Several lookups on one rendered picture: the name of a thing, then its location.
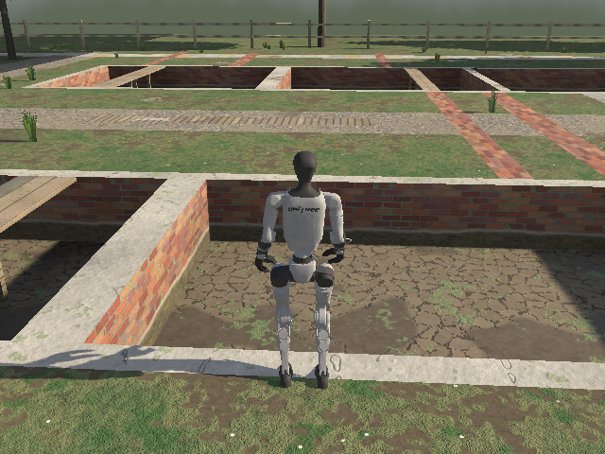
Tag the robot left upper arm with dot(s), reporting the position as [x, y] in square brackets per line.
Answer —
[274, 200]

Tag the left robot foot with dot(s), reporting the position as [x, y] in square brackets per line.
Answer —
[285, 381]

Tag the robot foot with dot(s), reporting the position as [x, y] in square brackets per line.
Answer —
[285, 381]
[323, 379]

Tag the robot right forearm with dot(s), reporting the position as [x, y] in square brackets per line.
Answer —
[339, 248]

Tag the robot right upper arm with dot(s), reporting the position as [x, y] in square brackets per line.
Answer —
[333, 202]

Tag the robot left forearm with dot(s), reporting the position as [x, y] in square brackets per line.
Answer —
[262, 249]

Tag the right robot foot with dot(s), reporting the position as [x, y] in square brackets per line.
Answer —
[323, 379]

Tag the robot right hand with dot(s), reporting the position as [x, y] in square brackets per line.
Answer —
[333, 260]

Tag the robot left hand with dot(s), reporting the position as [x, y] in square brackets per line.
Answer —
[259, 263]

